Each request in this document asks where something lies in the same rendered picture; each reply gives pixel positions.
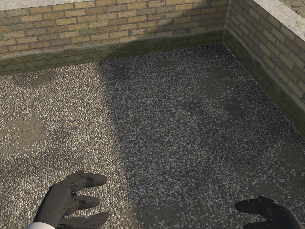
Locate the robot left hand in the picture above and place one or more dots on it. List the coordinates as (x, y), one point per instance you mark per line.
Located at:
(61, 200)

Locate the robot right hand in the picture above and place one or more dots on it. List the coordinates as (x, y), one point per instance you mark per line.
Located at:
(278, 217)

